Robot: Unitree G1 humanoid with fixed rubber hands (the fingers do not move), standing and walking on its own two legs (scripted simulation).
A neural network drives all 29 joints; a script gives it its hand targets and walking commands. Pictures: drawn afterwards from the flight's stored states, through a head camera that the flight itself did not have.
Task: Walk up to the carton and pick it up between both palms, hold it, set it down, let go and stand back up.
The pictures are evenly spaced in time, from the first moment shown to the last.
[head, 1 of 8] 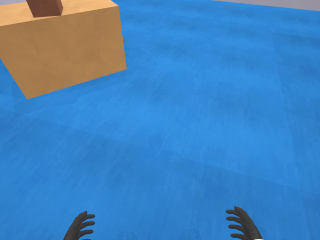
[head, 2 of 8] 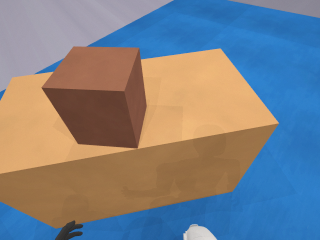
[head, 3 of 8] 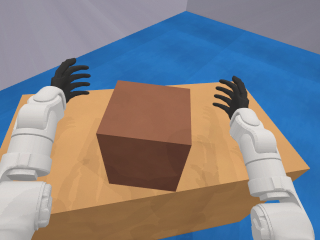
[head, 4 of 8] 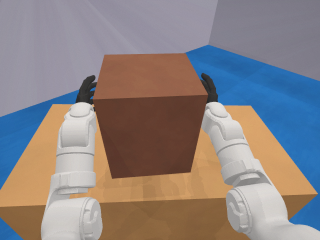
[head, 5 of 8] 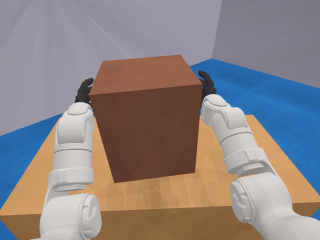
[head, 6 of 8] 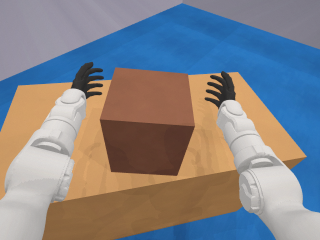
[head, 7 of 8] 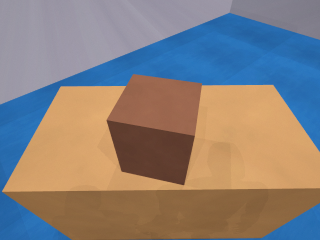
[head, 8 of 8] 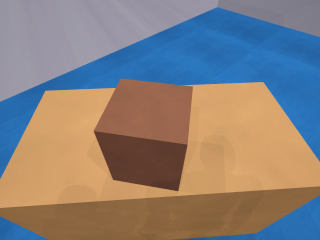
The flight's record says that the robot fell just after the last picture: no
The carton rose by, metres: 0.19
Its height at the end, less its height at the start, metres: +0.00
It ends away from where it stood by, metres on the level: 0.01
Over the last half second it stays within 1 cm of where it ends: yes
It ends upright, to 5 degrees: yes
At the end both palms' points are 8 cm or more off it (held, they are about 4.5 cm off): yes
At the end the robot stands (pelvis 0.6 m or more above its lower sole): yes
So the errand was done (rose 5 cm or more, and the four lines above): yes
